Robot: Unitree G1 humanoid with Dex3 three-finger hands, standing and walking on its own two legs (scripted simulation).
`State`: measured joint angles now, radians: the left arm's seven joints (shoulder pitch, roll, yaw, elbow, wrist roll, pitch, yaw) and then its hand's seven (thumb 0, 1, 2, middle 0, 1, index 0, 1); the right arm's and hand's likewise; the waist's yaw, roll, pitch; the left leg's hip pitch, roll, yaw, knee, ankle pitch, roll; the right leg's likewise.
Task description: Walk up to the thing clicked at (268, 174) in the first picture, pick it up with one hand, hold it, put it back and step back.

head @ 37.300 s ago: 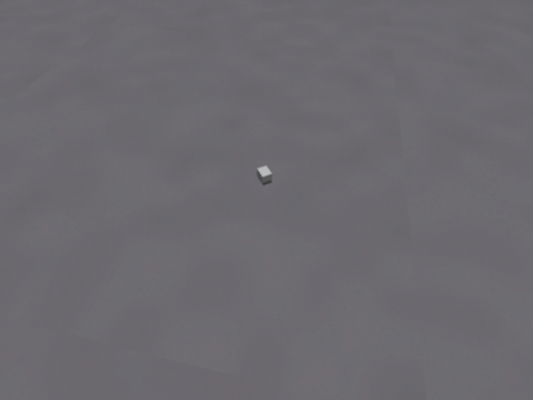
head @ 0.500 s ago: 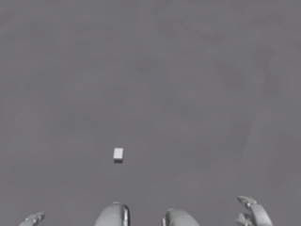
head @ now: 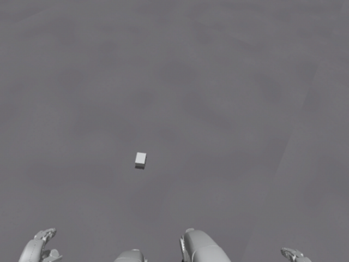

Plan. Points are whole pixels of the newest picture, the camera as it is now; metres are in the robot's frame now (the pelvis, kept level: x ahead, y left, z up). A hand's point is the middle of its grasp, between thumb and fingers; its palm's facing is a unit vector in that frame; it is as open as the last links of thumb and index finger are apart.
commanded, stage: step back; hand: left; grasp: from above
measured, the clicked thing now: (140, 159) +0.67 +0.13 -0.74
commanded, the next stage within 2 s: none
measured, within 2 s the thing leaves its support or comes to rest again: neither
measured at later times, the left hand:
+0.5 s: hand out of the picture -0.06 +0.23 -0.13, palm faces -0.03 -0.90 -0.44, open 7.4 cm
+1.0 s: hand out of the picture -0.28 +0.21 -0.15, palm faces -0.04 -0.91 -0.41, open 7.4 cm
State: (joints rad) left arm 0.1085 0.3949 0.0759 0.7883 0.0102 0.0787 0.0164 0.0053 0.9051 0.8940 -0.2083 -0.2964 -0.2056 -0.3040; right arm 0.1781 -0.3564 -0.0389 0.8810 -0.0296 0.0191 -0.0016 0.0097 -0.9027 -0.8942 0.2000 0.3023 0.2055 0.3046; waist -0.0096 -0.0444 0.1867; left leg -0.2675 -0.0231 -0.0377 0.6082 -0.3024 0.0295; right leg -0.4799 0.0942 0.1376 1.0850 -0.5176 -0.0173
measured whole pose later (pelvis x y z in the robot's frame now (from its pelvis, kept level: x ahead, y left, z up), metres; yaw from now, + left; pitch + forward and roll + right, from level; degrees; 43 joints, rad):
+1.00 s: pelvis -0.34 -0.06 -0.01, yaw -3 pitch -3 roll +0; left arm 0.23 0.36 0.06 0.92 0.04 0.02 0.00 0.01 0.90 0.89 -0.21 -0.30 -0.21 -0.30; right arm 0.10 -0.40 -0.06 0.86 -0.02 0.06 -0.01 0.01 -0.90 -0.89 0.20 0.30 0.20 0.30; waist 0.04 0.04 0.13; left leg -0.48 -0.03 -0.13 0.89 -0.44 0.00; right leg -0.23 0.03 0.03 0.65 -0.38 -0.02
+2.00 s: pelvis -0.33 -0.03 +0.01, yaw +1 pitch -2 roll +0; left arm 0.13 0.37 0.03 1.06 0.01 -0.02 -0.01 0.01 0.91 0.89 -0.21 -0.30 -0.21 -0.30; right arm 0.06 -0.32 -0.02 1.05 -0.01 -0.02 0.01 0.01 -0.90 -0.89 0.20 0.30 0.20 0.30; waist 0.02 -0.01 0.07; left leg -0.23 0.03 0.02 0.52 -0.25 -0.01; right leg -0.15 -0.02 0.00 0.50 -0.31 0.02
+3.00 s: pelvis -0.34 -0.03 +0.02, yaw +1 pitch -3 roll +0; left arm 0.12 0.36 0.00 1.14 0.01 -0.01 -0.01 0.00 0.91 0.89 -0.21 -0.30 -0.20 -0.30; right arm 0.10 -0.35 0.00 1.16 -0.01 -0.02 0.01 0.01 -0.90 -0.89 0.20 0.30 0.20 0.30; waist 0.00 0.00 0.05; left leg -0.16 0.02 0.02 0.32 -0.13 -0.01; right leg -0.08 -0.02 0.00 0.32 -0.19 0.02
